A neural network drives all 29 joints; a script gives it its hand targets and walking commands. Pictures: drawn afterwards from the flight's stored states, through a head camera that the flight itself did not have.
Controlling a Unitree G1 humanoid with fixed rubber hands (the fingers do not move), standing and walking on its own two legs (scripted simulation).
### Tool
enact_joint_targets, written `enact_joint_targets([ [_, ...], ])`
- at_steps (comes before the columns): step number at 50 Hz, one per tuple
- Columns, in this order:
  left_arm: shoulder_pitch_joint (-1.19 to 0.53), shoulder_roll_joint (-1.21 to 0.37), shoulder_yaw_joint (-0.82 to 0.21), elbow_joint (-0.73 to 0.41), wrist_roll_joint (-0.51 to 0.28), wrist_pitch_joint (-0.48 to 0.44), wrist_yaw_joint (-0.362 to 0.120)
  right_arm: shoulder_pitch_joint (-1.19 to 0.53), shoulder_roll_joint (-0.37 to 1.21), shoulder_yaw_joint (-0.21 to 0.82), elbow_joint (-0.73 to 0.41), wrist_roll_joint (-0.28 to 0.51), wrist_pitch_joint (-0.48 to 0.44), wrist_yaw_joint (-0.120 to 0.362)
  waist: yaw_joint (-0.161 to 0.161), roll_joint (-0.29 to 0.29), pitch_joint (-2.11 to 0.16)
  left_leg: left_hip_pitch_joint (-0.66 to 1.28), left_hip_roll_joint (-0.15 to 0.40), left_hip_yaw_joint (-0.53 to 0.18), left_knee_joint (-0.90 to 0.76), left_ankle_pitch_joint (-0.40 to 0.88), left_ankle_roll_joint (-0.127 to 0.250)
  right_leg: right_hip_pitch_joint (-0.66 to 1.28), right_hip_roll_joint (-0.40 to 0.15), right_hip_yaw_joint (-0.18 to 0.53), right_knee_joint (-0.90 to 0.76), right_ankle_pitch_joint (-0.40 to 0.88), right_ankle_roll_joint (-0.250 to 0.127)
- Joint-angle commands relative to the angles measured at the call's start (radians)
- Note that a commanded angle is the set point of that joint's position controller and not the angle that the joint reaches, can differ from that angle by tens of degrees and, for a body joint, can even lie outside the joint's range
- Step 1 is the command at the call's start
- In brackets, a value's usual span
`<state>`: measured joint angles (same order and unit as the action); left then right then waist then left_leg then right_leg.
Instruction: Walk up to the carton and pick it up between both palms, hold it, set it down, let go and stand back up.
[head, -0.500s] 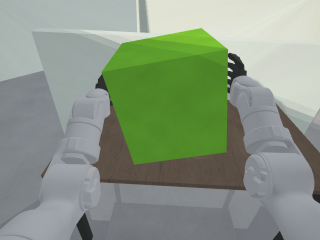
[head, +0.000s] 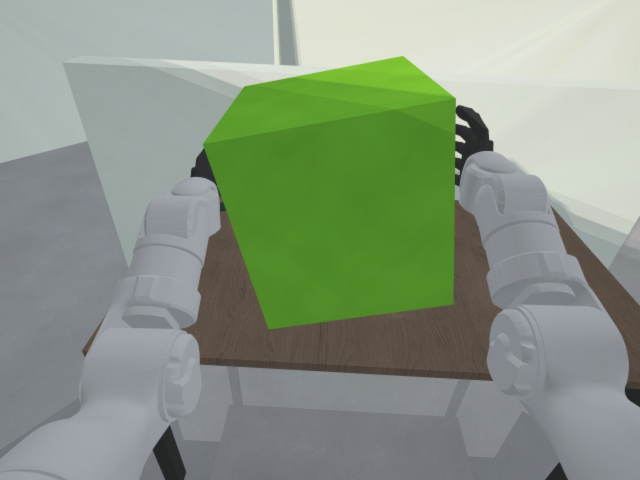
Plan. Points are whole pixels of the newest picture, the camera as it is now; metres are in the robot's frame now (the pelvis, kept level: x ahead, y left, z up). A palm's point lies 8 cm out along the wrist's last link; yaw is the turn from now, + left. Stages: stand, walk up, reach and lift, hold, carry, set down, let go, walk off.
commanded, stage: hold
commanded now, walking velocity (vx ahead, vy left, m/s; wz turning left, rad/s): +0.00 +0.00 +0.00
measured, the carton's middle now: (339, 185) +0.44 +0.00 +0.22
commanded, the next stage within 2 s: none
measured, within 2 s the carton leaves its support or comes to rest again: neither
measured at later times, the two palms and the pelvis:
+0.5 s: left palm (205, 192) +0.38 +0.17 +0.24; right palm (475, 165) +0.39 -0.15 +0.28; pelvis +0.00 +0.00 +0.00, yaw +0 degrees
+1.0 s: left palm (205, 192) +0.38 +0.17 +0.24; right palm (475, 165) +0.39 -0.15 +0.28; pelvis +0.00 +0.00 +0.00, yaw +0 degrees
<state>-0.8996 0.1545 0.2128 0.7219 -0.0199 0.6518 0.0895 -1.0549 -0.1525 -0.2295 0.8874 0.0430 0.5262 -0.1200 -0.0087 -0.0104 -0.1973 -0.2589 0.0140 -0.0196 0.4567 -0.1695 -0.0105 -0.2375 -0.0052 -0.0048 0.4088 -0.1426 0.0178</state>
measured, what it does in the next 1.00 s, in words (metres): stands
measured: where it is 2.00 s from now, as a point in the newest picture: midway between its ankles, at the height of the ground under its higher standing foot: outside the picture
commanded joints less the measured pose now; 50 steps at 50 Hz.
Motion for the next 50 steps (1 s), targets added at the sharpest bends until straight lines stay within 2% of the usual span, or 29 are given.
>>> enact_joint_targets([
  [1, -1.031, -0.649, -0.243, -0.407, -0.046, -0.061, -0.184, -0.781, 0.681, 0.338, -0.195, 0.312, -0.046, 0.146, -0.035, 0.097, -0.378, 0.042, -0.033, -0.021, -0.192, 0.022, -0.03, 0.28, 0.074, 0.016, -0.092, 0.071, -0.018],
  [4, -1.01, -0.626, -0.212, -0.384, -0.026, -0.06, -0.19, -0.757, 0.691, 0.346, -0.169, 0.309, -0.042, 0.146, -0.014, 0.073, -0.327, 0.027, -0.034, -0.018, -0.198, 0.006, -0.02, 0.277, 0.073, 0.02, -0.097, 0.054, -0.014],
  [5, -1.014, -0.638, -0.225, -0.408, -0.036, -0.063, -0.186, -0.781, 0.688, 0.356, -0.207, 0.316, -0.047, 0.145, -0.019, 0.089, -0.37, 0.039, -0.032, -0.023, -0.192, 0.021, -0.021, 0.277, 0.074, 0.019, -0.091, 0.074, -0.016],
  [7, -1.034, -0.634, -0.229, -0.427, -0.036, -0.063, -0.186, -0.76, 0.695, 0.35, -0.185, 0.316, -0.043, 0.148, -0.024, 0.081, -0.366, 0.053, -0.034, -0.021, -0.192, 0.035, -0.027, 0.285, 0.073, 0.018, -0.091, 0.079, -0.014],
  [8, -1.034, -0.633, -0.219, -0.421, -0.035, -0.065, -0.184, -0.761, 0.698, 0.356, -0.186, 0.318, -0.044, 0.148, -0.013, 0.087, -0.37, 0.043, -0.037, -0.008, -0.189, 0.033, -0.022, 0.282, 0.072, 0.02, -0.093, 0.069, -0.014],
  [9, -1.029, -0.641, -0.245, -0.415, -0.041, -0.062, -0.185, -0.763, 0.681, 0.347, -0.19, 0.318, -0.047, 0.148, -0.029, 0.103, -0.37, 0.055, -0.027, -0.022, -0.193, 0.038, -0.032, 0.278, 0.074, 0.017, -0.09, 0.073, -0.016],
  [12, -1.022, -0.626, -0.207, -0.369, -0.026, -0.061, -0.19, -0.762, 0.68, 0.331, -0.158, 0.297, -0.043, 0.154, -0.018, 0.076, -0.312, 0.011, -0.026, -0.021, -0.212, -0.033, -0.016, 0.267, 0.072, 0.017, -0.093, 0.038, -0.013],
  [14, -1.027, -0.636, -0.232, -0.405, -0.035, -0.062, -0.19, -0.765, 0.681, 0.339, -0.192, 0.307, -0.048, 0.15, -0.029, 0.095, -0.366, 0.04, -0.03, -0.02, -0.196, 0.029, -0.03, 0.289, 0.072, 0.017, -0.088, 0.077, -0.014],
  [17, -1.028, -0.639, -0.242, -0.442, -0.056, -0.068, -0.186, -0.777, 0.697, 0.366, -0.221, 0.321, -0.047, 0.147, -0.023, 0.08, -0.401, 0.071, -0.031, -0.021, -0.18, 0.086, -0.029, 0.287, 0.075, 0.019, -0.091, 0.109, -0.013],
  [18, -1.016, -0.653, -0.257, -0.469, -0.048, -0.067, -0.184, -0.746, 0.694, 0.366, -0.217, 0.328, -0.047, 0.142, -0.031, 0.107, -0.436, 0.088, -0.034, -0.022, -0.169, 0.107, -0.04, 0.305, 0.078, 0.017, -0.081, 0.14, -0.018],
  [22, -1.016, -0.629, -0.223, -0.419, -0.035, -0.059, -0.187, -0.753, 0.688, 0.364, -0.187, 0.33, -0.037, 0.142, -0.022, 0.075, -0.348, 0.059, -0.04, -0.015, -0.183, 0.055, -0.029, 0.276, 0.075, 0.016, -0.103, 0.068, -0.012],
  [25, -0.994, -0.643, -0.23, -0.384, -0.025, -0.054, -0.191, -0.757, 0.671, 0.346, -0.191, 0.321, -0.044, 0.145, -0.025, 0.095, -0.336, 0.031, -0.027, -0.024, -0.197, 0.008, -0.027, 0.287, 0.074, 0.019, -0.087, 0.069, -0.016],
  [26, -1.01, -0.641, -0.226, -0.416, -0.031, -0.057, -0.187, -0.774, 0.688, 0.362, -0.218, 0.327, -0.044, 0.145, -0.012, 0.083, -0.38, 0.037, -0.034, -0.021, -0.19, 0.038, -0.019, 0.304, 0.075, 0.021, -0.085, 0.095, -0.015],
  [27, -1.012, -0.645, -0.229, -0.421, -0.031, -0.056, -0.189, -0.748, 0.679, 0.352, -0.196, 0.323, -0.039, 0.141, -0.03, 0.097, -0.375, 0.049, -0.029, -0.025, -0.189, 0.043, -0.028, 0.306, 0.074, 0.022, -0.083, 0.102, -0.015],
  [29, -0.999, -0.633, -0.228, -0.405, -0.038, -0.057, -0.19, -0.765, 0.684, 0.365, -0.211, 0.326, -0.039, 0.138, -0.02, 0.082, -0.36, 0.051, -0.034, -0.013, -0.18, 0.068, -0.026, 0.295, 0.072, 0.023, -0.091, 0.096, -0.013],
  [30, -1.022, -0.634, -0.235, -0.432, -0.045, -0.061, -0.19, -0.76, 0.681, 0.356, -0.194, 0.325, -0.038, 0.141, -0.034, 0.093, -0.364, 0.045, -0.036, -0.017, -0.184, 0.044, -0.029, 0.289, 0.072, 0.021, -0.093, 0.083, -0.015],
  [31, -1.027, -0.619, -0.208, -0.382, -0.028, -0.058, -0.192, -0.786, 0.677, 0.352, -0.185, 0.316, -0.039, 0.145, -0.014, 0.069, -0.334, 0.034, -0.034, -0.012, -0.194, 0.017, -0.018, 0.277, 0.073, 0.019, -0.097, 0.06, -0.016],
  [34, -1.018, -0.642, -0.232, -0.408, -0.023, -0.056, -0.189, -0.766, 0.685, 0.352, -0.195, 0.318, -0.042, 0.143, -0.024, 0.098, -0.355, 0.042, -0.033, -0.024, -0.189, 0.029, -0.028, 0.284, 0.076, 0.017, -0.088, 0.077, -0.016],
  [35, -1.011, -0.623, -0.208, -0.397, -0.023, -0.057, -0.192, -0.753, 0.687, 0.35, -0.176, 0.317, -0.037, 0.145, -0.013, 0.075, -0.338, 0.035, -0.03, -0.022, -0.196, 0.015, -0.019, 0.286, 0.074, 0.018, -0.088, 0.071, -0.015],
  [37, -1.044, -0.636, -0.234, -0.425, -0.044, -0.064, -0.189, -0.775, 0.686, 0.344, -0.183, 0.315, -0.043, 0.15, -0.03, 0.097, -0.368, 0.037, -0.027, -0.027, -0.199, -0.002, -0.025, 0.281, 0.071, 0.022, -0.089, 0.063, -0.017],
  [39, -1.027, -0.649, -0.229, -0.393, -0.031, -0.06, -0.185, -0.779, 0.683, 0.341, -0.187, 0.315, -0.045, 0.15, -0.02, 0.104, -0.356, 0.047, -0.026, -0.023, -0.198, 0.005, -0.028, 0.265, 0.074, 0.02, -0.09, 0.054, -0.016],
  [41, -1.009, -0.637, -0.23, -0.394, -0.038, -0.062, -0.188, -0.746, 0.676, 0.331, -0.181, 0.304, -0.047, 0.15, -0.039, 0.096, -0.346, 0.032, -0.025, -0.028, -0.2, -0.012, -0.026, 0.282, 0.071, 0.02, -0.089, 0.074, -0.018],
  [43, -1.008, -0.642, -0.224, -0.409, -0.035, -0.062, -0.189, -0.736, 0.688, 0.346, -0.172, 0.307, -0.045, 0.149, -0.025, 0.081, -0.353, 0.041, -0.028, -0.023, -0.2, 0.031, -0.025, 0.297, 0.075, 0.016, -0.079, 0.1, -0.013],
  [44, -0.999, -0.616, -0.194, -0.363, -0.017, -0.054, -0.195, -0.734, 0.674, 0.33, -0.146, 0.304, -0.037, 0.148, -0.02, 0.071, -0.295, 0.016, -0.033, -0.016, -0.21, -0.019, -0.016, 0.282, 0.069, 0.022, -0.099, 0.052, -0.014],
  [46, -0.997, -0.644, -0.228, -0.398, -0.03, -0.058, -0.193, -0.776, 0.68, 0.352, -0.215, 0.317, -0.052, 0.146, -0.025, 0.091, -0.361, 0.037, -0.029, -0.022, -0.198, 0.025, -0.022, 0.298, 0.074, 0.016, -0.083, 0.089, -0.013],
  [47, -1.007, -0.622, -0.213, -0.374, -0.014, -0.055, -0.193, -0.771, 0.675, 0.342, -0.18, 0.312, -0.045, 0.145, -0.017, 0.087, -0.33, 0.03, -0.032, -0.016, -0.201, -0.008, -0.02, 0.281, 0.073, 0.017, -0.09, 0.055, -0.015],
  [48, -1.02, -0.628, -0.216, -0.399, -0.026, -0.06, -0.194, -0.76, 0.682, 0.334, -0.18, 0.306, -0.044, 0.145, -0.033, 0.089, -0.333, 0.028, -0.028, -0.026, -0.206, -0.017, -0.019, 0.29, 0.068, 0.023, -0.088, 0.061, -0.016],
  [49, -1.009, -0.623, -0.213, -0.403, -0.031, -0.062, -0.193, -0.759, 0.695, 0.358, -0.199, 0.313, -0.045, 0.144, -0.015, 0.069, -0.361, 0.027, -0.035, -0.014, -0.198, 0.019, -0.012, 0.31, 0.07, 0.019, -0.085, 0.093, -0.012],
  [50, -1.017, -0.628, -0.222, -0.414, -0.039, -0.064, -0.193, -0.757, 0.702, 0.365, -0.198, 0.316, -0.041, 0.142, -0.022, 0.067, -0.365, 0.035, -0.037, -0.016, -0.195, 0.028, -0.018, 0.302, 0.071, 0.019, -0.086, 0.084, -0.011],
])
